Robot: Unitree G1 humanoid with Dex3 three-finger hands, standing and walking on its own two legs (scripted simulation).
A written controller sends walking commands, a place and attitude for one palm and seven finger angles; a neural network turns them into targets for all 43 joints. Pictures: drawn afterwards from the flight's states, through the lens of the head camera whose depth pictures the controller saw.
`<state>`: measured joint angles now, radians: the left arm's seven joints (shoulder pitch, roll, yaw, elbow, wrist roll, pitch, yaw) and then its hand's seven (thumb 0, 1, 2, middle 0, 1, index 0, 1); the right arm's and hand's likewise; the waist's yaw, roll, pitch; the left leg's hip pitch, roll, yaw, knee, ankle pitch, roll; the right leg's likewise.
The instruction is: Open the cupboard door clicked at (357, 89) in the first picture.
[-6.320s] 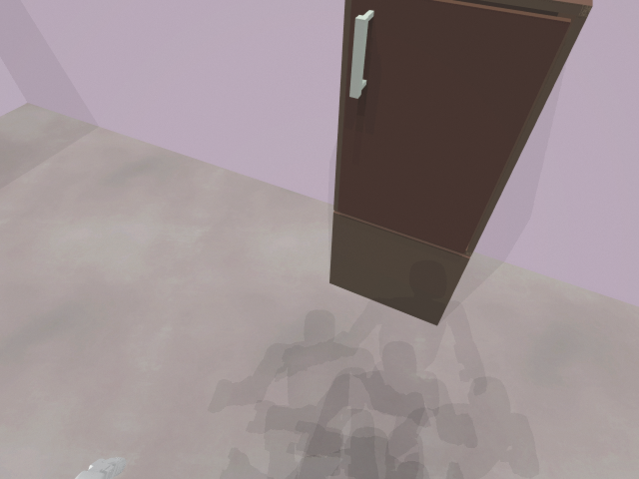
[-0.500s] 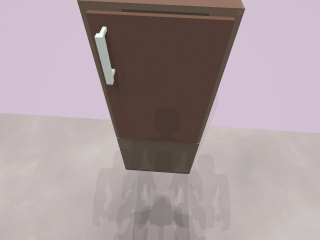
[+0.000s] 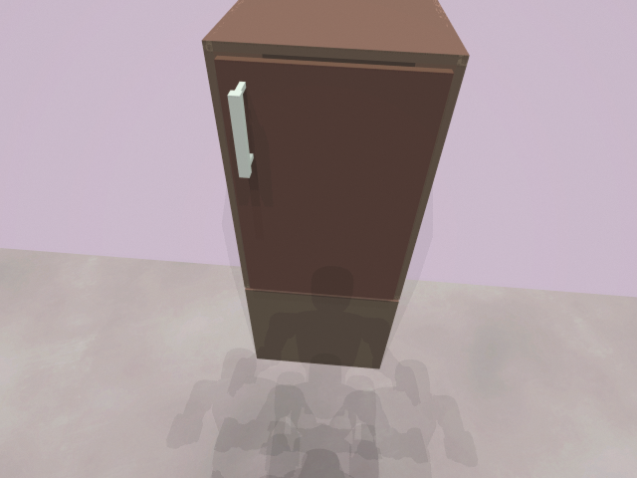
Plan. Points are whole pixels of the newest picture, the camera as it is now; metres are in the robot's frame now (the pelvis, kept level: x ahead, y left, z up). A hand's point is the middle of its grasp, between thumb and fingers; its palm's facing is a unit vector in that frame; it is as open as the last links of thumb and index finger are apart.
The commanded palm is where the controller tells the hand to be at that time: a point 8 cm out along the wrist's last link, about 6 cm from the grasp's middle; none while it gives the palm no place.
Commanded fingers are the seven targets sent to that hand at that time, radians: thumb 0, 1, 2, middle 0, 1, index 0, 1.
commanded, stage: come to a stop and stand still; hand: left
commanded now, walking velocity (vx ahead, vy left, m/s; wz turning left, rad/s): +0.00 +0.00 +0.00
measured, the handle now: (243, 131) +0.63 +0.17 +0.14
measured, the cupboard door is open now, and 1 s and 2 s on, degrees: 0 0 0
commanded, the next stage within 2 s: look again from close up in 0.26 s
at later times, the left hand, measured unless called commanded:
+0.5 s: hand out of the picture -0.01 +0.20 -0.17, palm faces +0.00 -0.97 -0.23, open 7.4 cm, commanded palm none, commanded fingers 0.00 0.90 0.90 -0.20 -0.30 -0.20 -0.30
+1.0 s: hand out of the picture +0.01 +0.18 -0.17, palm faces +0.01 -0.98 -0.20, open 7.4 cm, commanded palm none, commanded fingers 0.00 0.90 0.90 -0.20 -0.30 -0.20 -0.30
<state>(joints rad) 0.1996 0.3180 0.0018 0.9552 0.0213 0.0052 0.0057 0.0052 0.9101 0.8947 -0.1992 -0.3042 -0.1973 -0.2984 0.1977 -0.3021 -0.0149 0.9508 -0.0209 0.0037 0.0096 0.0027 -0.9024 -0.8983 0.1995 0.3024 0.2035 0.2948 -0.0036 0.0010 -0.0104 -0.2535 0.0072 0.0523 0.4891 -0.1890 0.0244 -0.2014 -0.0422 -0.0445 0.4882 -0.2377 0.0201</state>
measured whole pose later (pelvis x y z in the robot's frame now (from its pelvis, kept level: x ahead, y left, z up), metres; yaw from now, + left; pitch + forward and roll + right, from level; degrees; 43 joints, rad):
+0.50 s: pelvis -0.01 +0.00 +0.00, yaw +0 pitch -2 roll -1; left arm 0.29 0.23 -0.01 1.10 0.02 0.00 0.02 0.01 0.91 0.89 -0.20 -0.30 -0.20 -0.30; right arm 0.25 -0.22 -0.01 1.10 -0.01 0.01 0.00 0.00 -0.90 -0.90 0.20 0.30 0.20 0.29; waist 0.00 -0.01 0.03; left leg -0.25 0.00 0.05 0.44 -0.15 0.03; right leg -0.20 -0.05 -0.04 0.43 -0.20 0.03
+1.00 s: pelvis +0.00 +0.01 +0.00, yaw +0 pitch -2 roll +0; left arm 0.30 0.17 0.00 1.09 0.02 -0.01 0.04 0.00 0.91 0.89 -0.20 -0.30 -0.20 -0.30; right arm 0.25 -0.17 -0.01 1.11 -0.01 0.01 0.00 0.00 -0.91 -0.90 0.20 0.30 0.20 0.29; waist 0.00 -0.01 0.02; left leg -0.23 0.00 0.06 0.43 -0.16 0.03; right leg -0.18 -0.05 -0.04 0.42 -0.20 0.03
